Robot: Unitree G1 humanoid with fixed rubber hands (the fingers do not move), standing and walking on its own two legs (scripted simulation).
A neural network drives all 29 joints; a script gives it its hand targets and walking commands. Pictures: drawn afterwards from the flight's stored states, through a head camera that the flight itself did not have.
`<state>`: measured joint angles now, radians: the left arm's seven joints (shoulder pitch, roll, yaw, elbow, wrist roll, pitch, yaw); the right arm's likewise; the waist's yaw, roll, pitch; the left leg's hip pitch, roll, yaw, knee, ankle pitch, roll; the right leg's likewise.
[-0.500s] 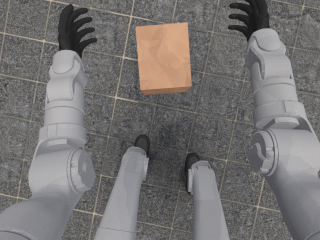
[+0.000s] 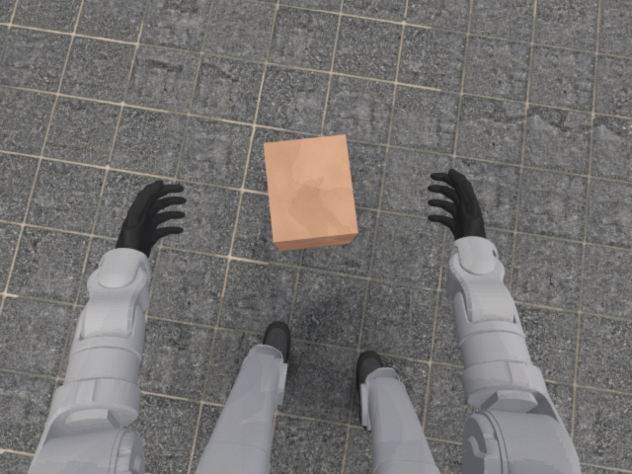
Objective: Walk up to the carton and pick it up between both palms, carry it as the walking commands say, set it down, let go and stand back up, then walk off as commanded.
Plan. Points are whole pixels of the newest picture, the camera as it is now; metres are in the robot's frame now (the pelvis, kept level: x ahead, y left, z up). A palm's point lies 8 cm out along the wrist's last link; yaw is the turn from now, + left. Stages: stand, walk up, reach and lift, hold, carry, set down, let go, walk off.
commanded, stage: let go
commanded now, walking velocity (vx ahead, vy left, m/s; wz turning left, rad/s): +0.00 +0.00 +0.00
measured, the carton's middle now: (310, 197) +0.54 +0.06 -0.61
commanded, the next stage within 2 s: stand in 1.04 s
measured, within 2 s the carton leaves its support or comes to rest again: neither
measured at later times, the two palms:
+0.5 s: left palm (123, 372) +0.21 +0.21 -0.01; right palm (596, 376) +0.25 -0.25 -0.01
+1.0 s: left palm (107, 358) +0.22 +0.22 +0.00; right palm (602, 406) +0.22 -0.25 -0.01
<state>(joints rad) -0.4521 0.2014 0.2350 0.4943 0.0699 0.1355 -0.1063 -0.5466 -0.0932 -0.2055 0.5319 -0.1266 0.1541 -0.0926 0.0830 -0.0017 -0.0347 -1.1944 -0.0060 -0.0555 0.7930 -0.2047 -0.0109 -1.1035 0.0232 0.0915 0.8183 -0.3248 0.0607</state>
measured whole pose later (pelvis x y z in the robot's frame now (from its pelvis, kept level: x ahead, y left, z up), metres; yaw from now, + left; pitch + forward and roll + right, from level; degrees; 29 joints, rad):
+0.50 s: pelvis +0.05 -0.03 +0.06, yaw +2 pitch +5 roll +1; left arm 0.22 0.19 0.06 0.42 0.01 0.03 -0.08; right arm 0.15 -0.17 -0.08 0.48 -0.03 0.03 0.03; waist 0.02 -0.01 0.04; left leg -0.33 0.01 -0.08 0.44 -0.19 -0.04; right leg -0.24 0.01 0.06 0.47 -0.31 0.00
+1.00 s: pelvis +0.06 -0.02 +0.06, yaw +2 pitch -2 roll +1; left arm 0.21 0.23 0.02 0.40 0.03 0.20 -0.03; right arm 0.23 -0.21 -0.05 0.48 0.00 0.06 0.04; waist 0.00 -0.03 0.03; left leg -0.20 -0.01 -0.05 0.46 -0.23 -0.02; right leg -0.11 -0.01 0.08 0.47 -0.34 0.02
